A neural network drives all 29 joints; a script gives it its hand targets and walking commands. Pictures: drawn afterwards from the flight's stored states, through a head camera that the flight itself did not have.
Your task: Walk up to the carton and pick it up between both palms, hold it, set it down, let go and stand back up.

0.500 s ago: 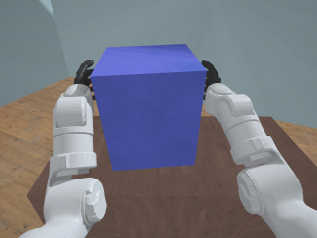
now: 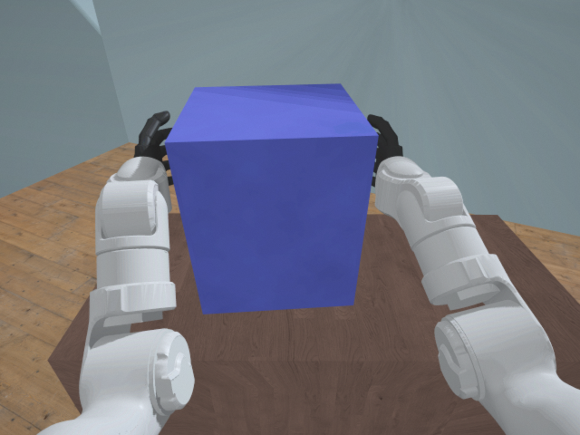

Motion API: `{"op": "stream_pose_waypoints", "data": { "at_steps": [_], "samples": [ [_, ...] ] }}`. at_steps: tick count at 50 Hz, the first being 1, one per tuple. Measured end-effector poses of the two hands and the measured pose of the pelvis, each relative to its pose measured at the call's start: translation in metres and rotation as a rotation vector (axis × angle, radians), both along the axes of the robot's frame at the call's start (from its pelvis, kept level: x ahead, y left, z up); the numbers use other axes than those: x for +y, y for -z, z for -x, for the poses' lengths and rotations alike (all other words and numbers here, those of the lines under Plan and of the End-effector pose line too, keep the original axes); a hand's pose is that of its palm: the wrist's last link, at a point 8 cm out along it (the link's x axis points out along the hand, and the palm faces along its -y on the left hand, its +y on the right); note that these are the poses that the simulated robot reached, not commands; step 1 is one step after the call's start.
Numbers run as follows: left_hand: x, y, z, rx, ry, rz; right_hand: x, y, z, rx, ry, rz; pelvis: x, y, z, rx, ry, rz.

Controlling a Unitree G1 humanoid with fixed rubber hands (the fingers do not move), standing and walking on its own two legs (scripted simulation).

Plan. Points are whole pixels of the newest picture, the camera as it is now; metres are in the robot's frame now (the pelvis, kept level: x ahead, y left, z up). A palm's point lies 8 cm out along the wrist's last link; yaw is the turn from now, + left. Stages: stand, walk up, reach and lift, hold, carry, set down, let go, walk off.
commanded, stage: hold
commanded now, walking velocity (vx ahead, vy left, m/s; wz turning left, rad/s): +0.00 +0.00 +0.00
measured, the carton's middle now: (273, 195) +0.39 +0.01 +0.23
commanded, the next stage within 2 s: none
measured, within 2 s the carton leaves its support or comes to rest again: neither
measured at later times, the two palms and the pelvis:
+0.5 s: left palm (150, 169) +0.37 +0.16 +0.29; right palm (386, 169) +0.37 -0.14 +0.28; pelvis +0.00 +0.00 +0.00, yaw +0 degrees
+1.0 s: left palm (151, 170) +0.36 +0.16 +0.29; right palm (387, 169) +0.37 -0.14 +0.28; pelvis +0.00 +0.00 +0.00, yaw +0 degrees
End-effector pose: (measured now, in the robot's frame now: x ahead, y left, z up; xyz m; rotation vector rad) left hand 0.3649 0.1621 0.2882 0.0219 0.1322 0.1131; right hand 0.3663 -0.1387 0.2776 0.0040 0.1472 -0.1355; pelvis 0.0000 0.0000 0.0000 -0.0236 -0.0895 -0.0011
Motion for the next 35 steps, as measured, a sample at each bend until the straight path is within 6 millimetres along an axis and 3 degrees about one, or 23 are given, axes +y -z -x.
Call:
{"op": "stream_pose_waypoints", "data": {
  "at_steps": [35],
  "samples": [
    [-0.0002, -0.0017, -0.0006, -0.007, -0.004, -0.008, 0.0, 0.0005, -0.0015, 0.001, -0.004, -0.005, 0.0008, 0.0001, 0.002, 0.004, 0.004, 0.0]
  ]
}}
